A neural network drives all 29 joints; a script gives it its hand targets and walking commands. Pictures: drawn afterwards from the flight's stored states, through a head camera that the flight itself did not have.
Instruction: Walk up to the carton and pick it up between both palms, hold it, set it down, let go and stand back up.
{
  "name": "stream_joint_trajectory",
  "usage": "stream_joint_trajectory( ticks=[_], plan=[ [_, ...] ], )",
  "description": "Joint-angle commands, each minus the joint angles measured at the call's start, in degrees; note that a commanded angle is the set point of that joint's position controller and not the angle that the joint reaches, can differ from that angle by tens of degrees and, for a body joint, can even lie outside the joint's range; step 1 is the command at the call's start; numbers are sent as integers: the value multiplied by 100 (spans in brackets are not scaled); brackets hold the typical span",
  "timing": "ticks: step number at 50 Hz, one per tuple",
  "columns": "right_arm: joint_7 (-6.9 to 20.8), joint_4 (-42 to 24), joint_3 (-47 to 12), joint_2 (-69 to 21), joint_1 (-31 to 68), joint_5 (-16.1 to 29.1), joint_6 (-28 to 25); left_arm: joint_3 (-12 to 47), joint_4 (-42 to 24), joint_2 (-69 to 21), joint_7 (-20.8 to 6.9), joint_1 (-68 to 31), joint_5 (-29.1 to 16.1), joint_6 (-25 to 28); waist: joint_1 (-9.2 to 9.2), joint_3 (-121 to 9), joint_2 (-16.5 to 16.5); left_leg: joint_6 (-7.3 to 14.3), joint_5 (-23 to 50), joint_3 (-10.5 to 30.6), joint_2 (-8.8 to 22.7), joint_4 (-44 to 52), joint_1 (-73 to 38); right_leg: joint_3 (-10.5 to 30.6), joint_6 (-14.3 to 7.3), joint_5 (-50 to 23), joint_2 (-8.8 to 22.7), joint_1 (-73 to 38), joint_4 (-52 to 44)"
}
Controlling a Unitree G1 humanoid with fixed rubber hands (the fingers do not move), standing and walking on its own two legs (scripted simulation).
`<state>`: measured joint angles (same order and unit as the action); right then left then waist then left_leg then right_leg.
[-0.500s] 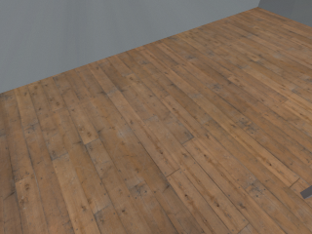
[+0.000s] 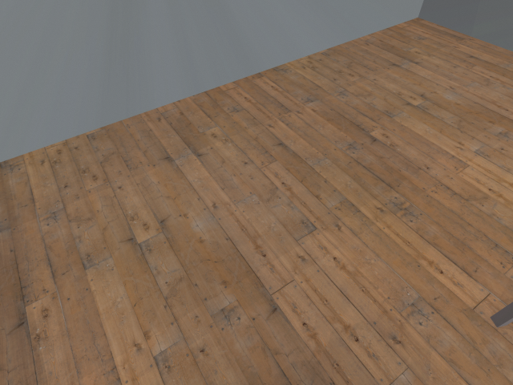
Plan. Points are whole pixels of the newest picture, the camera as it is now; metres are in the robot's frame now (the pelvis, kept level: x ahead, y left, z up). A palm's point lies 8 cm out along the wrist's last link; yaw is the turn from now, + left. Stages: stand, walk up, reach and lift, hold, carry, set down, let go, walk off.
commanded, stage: stand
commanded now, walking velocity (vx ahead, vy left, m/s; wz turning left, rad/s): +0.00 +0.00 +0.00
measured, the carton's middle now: out of the picture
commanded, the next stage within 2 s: walk up in 0.62 s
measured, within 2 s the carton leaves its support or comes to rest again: neither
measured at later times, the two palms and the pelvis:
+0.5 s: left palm out of the picture -0.04 +0.19 -0.15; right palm out of the picture -0.04 -0.21 -0.15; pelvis -0.01 -0.01 +0.00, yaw +0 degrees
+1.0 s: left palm out of the picture +0.04 +0.23 -0.13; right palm out of the picture -0.02 -0.31 -0.14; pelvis -0.03 -0.04 -0.01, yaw -14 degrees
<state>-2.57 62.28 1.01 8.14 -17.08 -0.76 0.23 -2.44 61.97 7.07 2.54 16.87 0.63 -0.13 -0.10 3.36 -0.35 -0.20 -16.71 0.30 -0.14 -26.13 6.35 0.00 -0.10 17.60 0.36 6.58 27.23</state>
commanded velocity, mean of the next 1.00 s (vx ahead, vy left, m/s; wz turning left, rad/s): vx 0.00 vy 0.00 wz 0.00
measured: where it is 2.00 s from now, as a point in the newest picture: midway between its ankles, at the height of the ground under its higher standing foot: outside the picture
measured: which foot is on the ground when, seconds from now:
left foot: down 0.00-1.00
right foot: down 0.00-0.84, up 0.86-1.00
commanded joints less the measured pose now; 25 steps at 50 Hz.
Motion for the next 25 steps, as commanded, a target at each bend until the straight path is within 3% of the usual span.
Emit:
stream_joint_trajectory(
  ticks=[1,3,6,8,9,10,14,16,18,19,22,25],
  plan=[
    [-21,-4,51,421,-352,9,-51,-43,40,366,29,483,-32,41,17,253,-147,223,1343,368,415,474,153,314,-158,-1242,352,343,-590],
    [-11,76,46,421,-353,-3,-28,-3,76,327,28,397,6,56,-22,367,70,189,1265,326,399,517,232,359,-147,-1312,417,301,-572],
    [-49,175,2,331,-388,31,-1,7,100,286,29,405,-3,66,10,382,75,189,1271,360,425,488,292,370,-166,-1302,408,352,-622],
    [-25,176,4,363,-340,2,-5,-21,193,450,26,531,-5,58,8,293,-207,207,1198,364,430,482,43,369,-136,-1144,369,491,-675],
    [-8,235,-5,357,-428,32,-38,-2,210,408,44,481,5,52,-65,301,-51,219,1203,393,449,500,150,398,-171,-1237,406,415,-678],
    [-25,238,8,392,-365,0,-26,37,216,214,44,568,-18,63,38,394,84,183,1193,361,410,510,233,441,-176,-1149,434,414,-688],
    [-25,343,-41,271,-408,18,-56,21,238,231,28,514,3,57,11,359,-134,172,1343,396,453,524,252,358,-167,-1390,407,319,-604],
    [-37,325,-33,314,-428,22,-29,52,284,174,31,589,-14,66,18,361,5,157,1189,384,408,548,354,376,-171,-1159,368,305,-636],
    [-7,359,-60,264,-405,16,-24,28,282,272,33,628,-1,61,15,380,-81,151,1188,359,411,531,257,394,-178,-1193,413,442,-663],
    [-20,376,-61,227,-346,17,-25,3,267,329,19,600,-5,70,42,362,94,153,1206,377,411,508,284,374,-176,-1185,393,368,-668],
    [-12,334,-65,267,-388,21,-28,63,336,183,33,613,-9,63,-6,396,-94,139,979,372,413,555,437,387,-174,-1031,358,454,-690],
    [-17,391,-95,125,-465,31,-29,66,339,212,42,640,12,59,-19,432,60,152,1012,383,419,541,490,400,-223,-1063,422,448,-712]
  ],
)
